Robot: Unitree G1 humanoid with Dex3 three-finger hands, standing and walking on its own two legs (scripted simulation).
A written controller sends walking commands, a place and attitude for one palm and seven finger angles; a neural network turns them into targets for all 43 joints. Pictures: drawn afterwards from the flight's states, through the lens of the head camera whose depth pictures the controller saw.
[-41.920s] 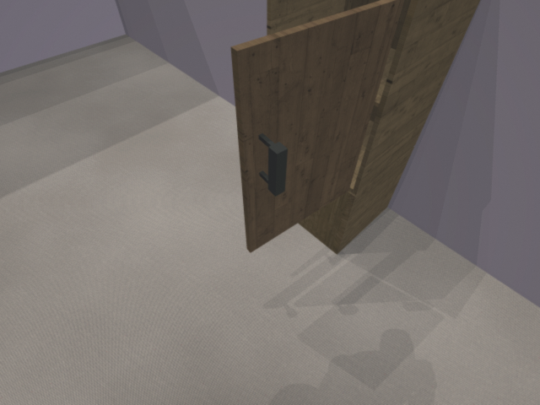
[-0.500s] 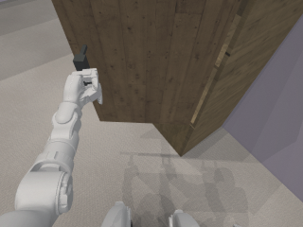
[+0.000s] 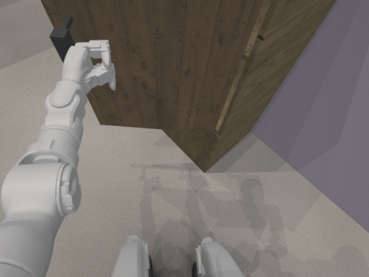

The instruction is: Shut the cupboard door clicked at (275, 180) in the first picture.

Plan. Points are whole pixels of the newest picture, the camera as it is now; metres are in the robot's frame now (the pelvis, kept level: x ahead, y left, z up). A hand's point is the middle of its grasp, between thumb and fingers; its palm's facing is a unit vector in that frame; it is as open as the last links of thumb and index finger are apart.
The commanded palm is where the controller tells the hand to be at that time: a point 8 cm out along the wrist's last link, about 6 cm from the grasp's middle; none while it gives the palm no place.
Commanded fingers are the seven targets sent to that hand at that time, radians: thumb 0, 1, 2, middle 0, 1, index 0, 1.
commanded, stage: push the door shut along its arc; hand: left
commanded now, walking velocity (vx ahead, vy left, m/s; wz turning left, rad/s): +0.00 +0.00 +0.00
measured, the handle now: (74, 50) +0.59 +0.19 +0.10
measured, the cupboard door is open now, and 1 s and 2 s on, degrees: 45 35 29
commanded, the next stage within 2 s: pull the fist back off the door in 0.92 s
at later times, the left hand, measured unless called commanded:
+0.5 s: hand (120, 55) +0.57 +0.10 +0.11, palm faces -0.29 -0.95 -0.04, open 3.3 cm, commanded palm +0.58 +0.12 +0.10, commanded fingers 0.00 0.90 0.90 -1.30 -1.50 -1.30 -1.50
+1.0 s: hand (130, 45) +0.60 +0.08 +0.11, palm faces -0.36 -0.93 -0.04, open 3.7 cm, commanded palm +0.64 +0.06 +0.10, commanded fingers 0.00 0.90 0.90 -1.30 -1.50 -1.30 -1.50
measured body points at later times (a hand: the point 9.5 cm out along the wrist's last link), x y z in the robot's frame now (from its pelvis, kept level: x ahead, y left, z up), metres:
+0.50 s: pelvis +0.01 +0.00 -0.01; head +0.16 +0.01 +0.41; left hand +0.58 +0.15 +0.11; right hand -0.02 -0.26 -0.12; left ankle +0.07 +0.12 -0.64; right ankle +0.01 -0.12 -0.64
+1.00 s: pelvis +0.00 +0.00 -0.03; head +0.18 +0.03 +0.38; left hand +0.61 +0.13 +0.11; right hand -0.04 -0.26 -0.13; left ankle +0.07 +0.12 -0.64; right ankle +0.01 -0.12 -0.64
